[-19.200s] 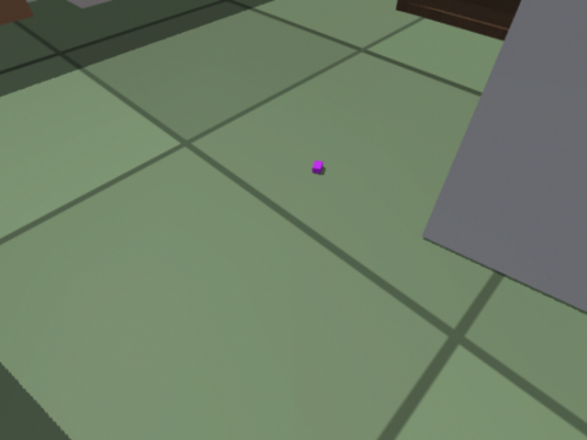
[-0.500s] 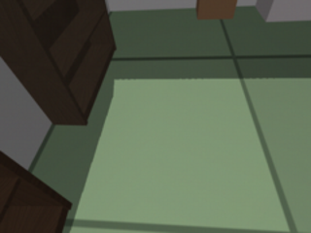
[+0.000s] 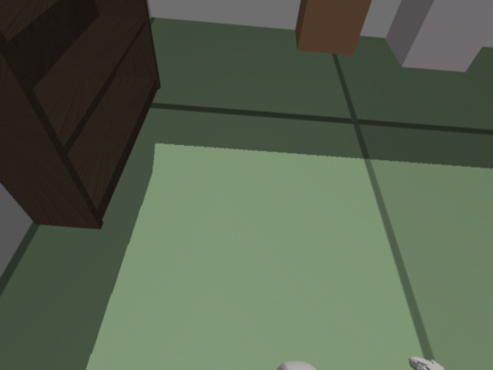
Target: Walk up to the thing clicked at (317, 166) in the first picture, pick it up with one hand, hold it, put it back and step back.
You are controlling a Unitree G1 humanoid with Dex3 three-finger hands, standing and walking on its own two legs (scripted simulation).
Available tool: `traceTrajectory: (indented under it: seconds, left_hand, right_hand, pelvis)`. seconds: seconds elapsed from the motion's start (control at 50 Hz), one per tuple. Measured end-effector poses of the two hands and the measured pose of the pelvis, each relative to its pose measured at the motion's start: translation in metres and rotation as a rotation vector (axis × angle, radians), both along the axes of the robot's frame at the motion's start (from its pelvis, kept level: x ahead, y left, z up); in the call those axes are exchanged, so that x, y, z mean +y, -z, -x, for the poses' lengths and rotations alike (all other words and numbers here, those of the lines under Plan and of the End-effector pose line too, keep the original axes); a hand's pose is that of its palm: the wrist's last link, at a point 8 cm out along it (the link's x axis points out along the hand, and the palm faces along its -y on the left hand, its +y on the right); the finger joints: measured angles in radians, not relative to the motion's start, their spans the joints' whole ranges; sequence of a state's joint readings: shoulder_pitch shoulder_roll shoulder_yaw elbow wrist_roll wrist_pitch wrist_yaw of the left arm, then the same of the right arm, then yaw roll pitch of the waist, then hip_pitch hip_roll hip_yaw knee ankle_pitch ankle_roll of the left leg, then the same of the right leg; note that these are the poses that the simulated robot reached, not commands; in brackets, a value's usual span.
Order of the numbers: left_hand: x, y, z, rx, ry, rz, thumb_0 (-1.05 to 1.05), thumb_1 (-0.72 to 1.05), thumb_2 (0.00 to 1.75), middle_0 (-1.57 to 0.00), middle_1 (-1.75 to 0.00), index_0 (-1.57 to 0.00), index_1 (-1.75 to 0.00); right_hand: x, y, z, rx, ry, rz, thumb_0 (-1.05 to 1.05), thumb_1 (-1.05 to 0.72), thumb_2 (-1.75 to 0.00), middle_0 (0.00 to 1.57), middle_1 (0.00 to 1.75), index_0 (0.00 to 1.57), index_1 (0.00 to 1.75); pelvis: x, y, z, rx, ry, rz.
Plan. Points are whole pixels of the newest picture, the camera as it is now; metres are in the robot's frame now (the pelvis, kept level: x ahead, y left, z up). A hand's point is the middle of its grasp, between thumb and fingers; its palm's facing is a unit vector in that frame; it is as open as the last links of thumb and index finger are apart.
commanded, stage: walk up
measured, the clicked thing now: out of the picture -0.71 -1.01 -0.75
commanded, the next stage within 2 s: none
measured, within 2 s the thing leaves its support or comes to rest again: neither
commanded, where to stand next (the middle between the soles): +0.31 -0.03 m, yaw -145 degrees
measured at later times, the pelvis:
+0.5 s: pelvis +0.21 -0.06 +0.01, yaw -20 degrees
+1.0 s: pelvis +0.36 +0.06 +0.01, yaw -46 degrees
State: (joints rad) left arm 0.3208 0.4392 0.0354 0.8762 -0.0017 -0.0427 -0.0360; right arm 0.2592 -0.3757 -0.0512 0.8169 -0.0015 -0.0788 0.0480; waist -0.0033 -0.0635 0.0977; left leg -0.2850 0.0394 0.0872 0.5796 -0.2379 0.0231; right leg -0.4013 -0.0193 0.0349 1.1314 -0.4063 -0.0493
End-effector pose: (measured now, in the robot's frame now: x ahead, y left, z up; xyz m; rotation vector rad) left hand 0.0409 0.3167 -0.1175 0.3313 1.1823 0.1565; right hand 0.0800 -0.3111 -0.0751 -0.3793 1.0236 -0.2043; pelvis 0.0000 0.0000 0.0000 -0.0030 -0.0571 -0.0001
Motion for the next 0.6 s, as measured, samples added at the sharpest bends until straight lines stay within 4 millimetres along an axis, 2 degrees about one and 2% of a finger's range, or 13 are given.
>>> traceTrajectory:
  seconds: [0.08, 0.18, 0.26, 0.36, 0.4, 0.5, 0.6]
  left_hand:
    - [-0.006, -0.013, -0.045, 0.000, 0.042, 0.014, 0.01, 0.90, 0.90, -0.20, -0.30, -0.20, -0.30]
    - [-0.014, -0.031, -0.103, 0.036, 0.100, -0.017, 0.01, 0.90, 0.90, -0.20, -0.30, -0.21, -0.30]
    - [-0.025, -0.041, -0.158, 0.036, 0.148, -0.090, 0.01, 0.90, 0.90, -0.21, -0.30, -0.21, -0.30]
    - [-0.049, -0.044, -0.225, -0.035, 0.173, -0.185, 0.01, 0.90, 0.90, -0.20, -0.30, -0.21, -0.30]
    - [-0.060, -0.050, -0.240, -0.049, 0.173, -0.187, 0.01, 0.90, 0.90, -0.20, -0.30, -0.21, -0.30]
    - [-0.078, -0.068, -0.270, 0.015, 0.207, -0.193, 0.01, 0.90, 0.90, -0.21, -0.30, -0.21, -0.30]
    - [-0.081, -0.071, -0.317, 0.066, 0.300, -0.208, 0.01, 0.90, 0.90, -0.21, -0.30, -0.21, -0.30]
  right_hand:
    - [-0.004, -0.002, -0.006, 0.030, 0.062, -0.029, 0.01, -0.90, -0.90, 0.20, 0.30, 0.21, 0.31]
    - [-0.019, 0.009, -0.030, 0.019, 0.130, -0.075, 0.01, -0.90, -0.90, 0.20, 0.30, 0.21, 0.31]
    - [-0.040, 0.032, -0.059, 0.009, 0.178, -0.118, 0.01, -0.90, -0.90, 0.20, 0.30, 0.21, 0.31]
    - [-0.070, 0.071, -0.106, 0.052, 0.214, -0.159, 0.01, -0.90, -0.90, 0.20, 0.30, 0.21, 0.30]
    - [-0.071, 0.070, -0.127, 0.057, 0.206, -0.179, 0.01, -0.90, -0.90, 0.20, 0.30, 0.20, 0.30]
    - [-0.072, 0.046, -0.181, -0.035, 0.234, -0.218, 0.01, -0.90, -0.90, 0.20, 0.30, 0.20, 0.30]
    - [-0.076, 0.031, -0.210, -0.088, 0.315, -0.198, 0.01, -0.90, -0.90, 0.20, 0.30, 0.21, 0.30]
  pelvis:
    - [-0.002, -0.009, -0.030, -0.013, 0.052, -0.010]
    - [-0.011, -0.012, -0.075, -0.008, 0.108, -0.018]
    - [-0.029, -0.002, -0.114, 0.004, 0.160, -0.044]
    - [-0.056, 0.018, -0.162, 0.017, 0.219, -0.021]
    - [-0.061, 0.013, -0.175, 0.016, 0.255, -0.038]
    - [-0.064, -0.010, -0.212, 0.012, 0.343, -0.050]
    - [-0.058, -0.016, -0.252, 0.012, 0.440, -0.033]
